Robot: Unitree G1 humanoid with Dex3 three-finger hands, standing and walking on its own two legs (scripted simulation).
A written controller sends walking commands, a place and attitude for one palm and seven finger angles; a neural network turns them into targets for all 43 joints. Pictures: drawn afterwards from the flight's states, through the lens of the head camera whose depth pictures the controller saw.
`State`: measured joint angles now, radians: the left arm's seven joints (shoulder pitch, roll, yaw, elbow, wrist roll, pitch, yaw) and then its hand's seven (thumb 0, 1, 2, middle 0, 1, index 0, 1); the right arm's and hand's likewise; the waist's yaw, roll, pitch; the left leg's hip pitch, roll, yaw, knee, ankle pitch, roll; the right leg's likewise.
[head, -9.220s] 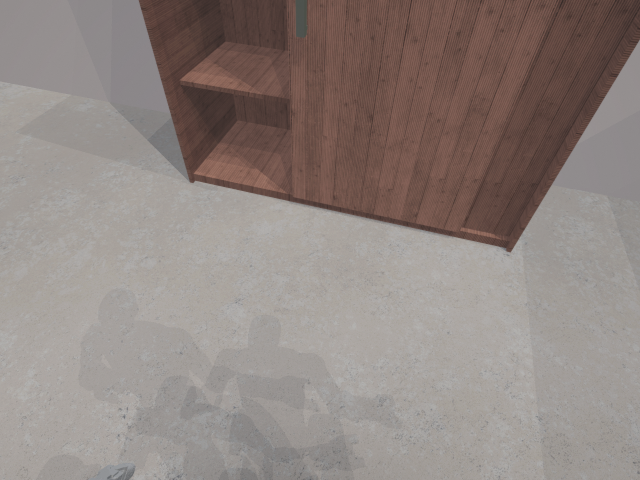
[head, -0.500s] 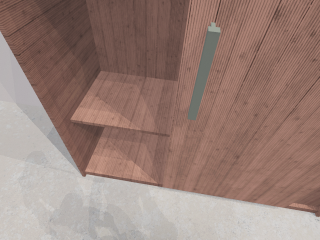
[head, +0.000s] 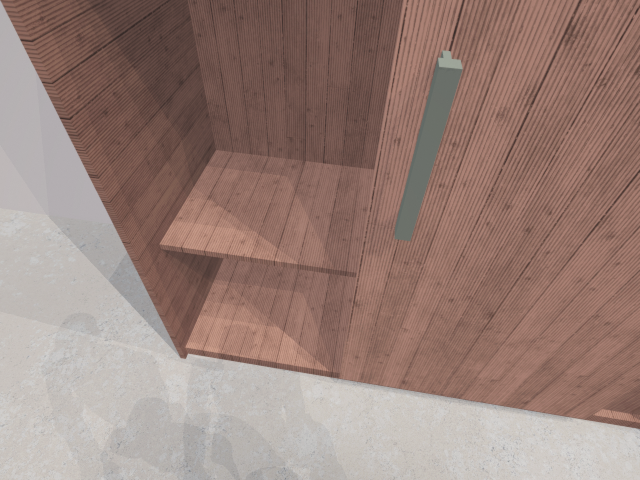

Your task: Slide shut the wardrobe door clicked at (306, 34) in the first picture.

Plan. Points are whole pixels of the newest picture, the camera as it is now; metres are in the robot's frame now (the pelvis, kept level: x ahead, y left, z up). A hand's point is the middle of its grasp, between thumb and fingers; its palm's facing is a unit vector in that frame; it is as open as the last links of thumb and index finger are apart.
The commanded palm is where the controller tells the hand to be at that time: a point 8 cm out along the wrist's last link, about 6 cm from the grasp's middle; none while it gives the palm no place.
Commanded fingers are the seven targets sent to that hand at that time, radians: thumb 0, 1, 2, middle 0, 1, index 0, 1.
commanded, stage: come to a stop and stand still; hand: right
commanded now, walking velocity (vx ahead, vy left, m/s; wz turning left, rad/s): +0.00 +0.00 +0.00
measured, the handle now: (421, 157) +0.53 -0.10 +0.15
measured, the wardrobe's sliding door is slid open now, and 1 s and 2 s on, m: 0.52 0.52 0.52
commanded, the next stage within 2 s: look again from close up in 0.64 s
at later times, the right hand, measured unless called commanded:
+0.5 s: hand out of the picture -0.01 -0.13 -0.18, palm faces +0.06 +0.98 -0.17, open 7.4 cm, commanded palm none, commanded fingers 0.00 -0.90 -0.90 0.20 0.30 0.20 0.30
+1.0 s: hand out of the picture +0.03 -0.18 -0.19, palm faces +0.00 +0.98 -0.19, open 7.4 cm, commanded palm none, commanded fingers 0.00 -0.90 -0.90 0.20 0.30 0.20 0.30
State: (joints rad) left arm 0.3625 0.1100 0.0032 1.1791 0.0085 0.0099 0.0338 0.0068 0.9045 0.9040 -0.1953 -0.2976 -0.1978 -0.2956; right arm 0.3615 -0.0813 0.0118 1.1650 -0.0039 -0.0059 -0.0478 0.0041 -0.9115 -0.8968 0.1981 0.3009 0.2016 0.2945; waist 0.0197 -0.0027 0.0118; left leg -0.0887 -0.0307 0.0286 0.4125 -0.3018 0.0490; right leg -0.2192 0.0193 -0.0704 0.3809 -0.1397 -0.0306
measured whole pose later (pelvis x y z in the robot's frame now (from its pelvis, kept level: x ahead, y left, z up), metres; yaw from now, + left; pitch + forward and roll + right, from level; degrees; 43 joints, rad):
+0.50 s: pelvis +0.03 +0.02 +0.00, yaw +0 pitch -1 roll -1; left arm 0.29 0.12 -0.01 1.16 0.01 0.00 0.04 0.01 0.91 0.90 -0.20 -0.30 -0.20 -0.30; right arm 0.35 -0.09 0.01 1.16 0.00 -0.02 -0.06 0.00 -0.91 -0.90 0.20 0.30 0.20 0.29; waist 0.00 0.00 0.02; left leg -0.03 -0.06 0.04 0.38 -0.32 0.07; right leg -0.20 0.00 -0.05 0.41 -0.19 0.00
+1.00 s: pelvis +0.02 -0.01 -0.01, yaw +2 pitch -2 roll +1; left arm 0.28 0.16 0.00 1.05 0.01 -0.02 0.04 0.01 0.92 0.90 -0.19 -0.30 -0.20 -0.30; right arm 0.33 -0.14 0.01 1.06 -0.01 -0.03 -0.06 0.01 -0.91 -0.90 0.20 0.30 0.20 0.29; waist 0.01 0.00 0.02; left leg -0.11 -0.06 0.01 0.53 -0.39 0.04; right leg -0.27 0.02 -0.05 0.60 -0.31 -0.05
